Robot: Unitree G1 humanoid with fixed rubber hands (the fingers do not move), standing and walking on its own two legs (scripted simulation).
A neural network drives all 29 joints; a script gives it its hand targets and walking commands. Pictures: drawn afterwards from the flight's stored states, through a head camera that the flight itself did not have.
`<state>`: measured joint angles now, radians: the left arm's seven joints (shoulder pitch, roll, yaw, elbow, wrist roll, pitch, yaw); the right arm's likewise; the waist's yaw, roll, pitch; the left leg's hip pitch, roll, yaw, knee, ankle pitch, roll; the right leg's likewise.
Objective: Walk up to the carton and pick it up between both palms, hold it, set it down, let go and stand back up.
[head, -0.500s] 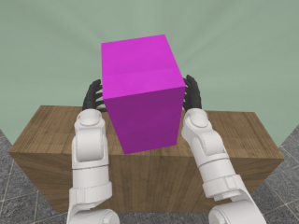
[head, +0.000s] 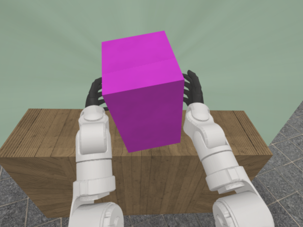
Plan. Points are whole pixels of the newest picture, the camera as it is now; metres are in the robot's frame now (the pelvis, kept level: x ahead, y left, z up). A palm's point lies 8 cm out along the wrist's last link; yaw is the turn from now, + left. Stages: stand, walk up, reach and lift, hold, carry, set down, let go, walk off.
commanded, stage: hold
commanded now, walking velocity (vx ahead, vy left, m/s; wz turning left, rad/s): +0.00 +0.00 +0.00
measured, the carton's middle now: (144, 97) +0.42 +0.01 +0.17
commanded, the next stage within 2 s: none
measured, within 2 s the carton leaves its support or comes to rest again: neither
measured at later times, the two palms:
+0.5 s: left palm (94, 113) +0.35 +0.14 +0.18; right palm (194, 112) +0.35 -0.11 +0.18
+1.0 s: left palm (86, 111) +0.35 +0.16 +0.18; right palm (187, 104) +0.36 -0.09 +0.19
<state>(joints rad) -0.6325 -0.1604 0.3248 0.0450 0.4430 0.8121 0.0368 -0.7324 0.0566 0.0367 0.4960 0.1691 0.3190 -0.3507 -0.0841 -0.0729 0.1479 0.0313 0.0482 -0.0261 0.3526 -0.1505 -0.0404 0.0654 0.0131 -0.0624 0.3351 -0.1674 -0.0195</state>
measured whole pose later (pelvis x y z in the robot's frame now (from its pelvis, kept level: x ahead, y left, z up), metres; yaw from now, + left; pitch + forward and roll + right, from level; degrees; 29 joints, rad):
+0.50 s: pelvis -0.01 +0.02 +0.00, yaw +1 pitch -15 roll +0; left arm -0.61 -0.17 0.28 0.03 0.46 0.82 0.02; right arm -0.67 0.06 -0.02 0.48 0.13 0.29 -0.29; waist -0.10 -0.08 0.18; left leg 0.03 0.02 -0.03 0.36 -0.14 -0.02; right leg 0.07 -0.02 -0.07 0.35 -0.17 0.00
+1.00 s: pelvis +0.00 +0.00 +0.00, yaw +3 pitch -14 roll -1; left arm -0.60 -0.14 0.30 0.02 0.46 0.81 0.00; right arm -0.70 0.11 -0.01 0.50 0.14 0.28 -0.34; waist -0.12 -0.09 0.16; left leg 0.03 0.03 -0.07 0.37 -0.15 -0.04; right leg 0.11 0.00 -0.11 0.31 -0.17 -0.01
